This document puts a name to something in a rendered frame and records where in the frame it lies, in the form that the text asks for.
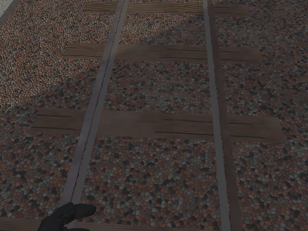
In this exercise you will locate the left robot hand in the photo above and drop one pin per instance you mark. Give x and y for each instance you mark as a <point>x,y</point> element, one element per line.
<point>66,214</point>

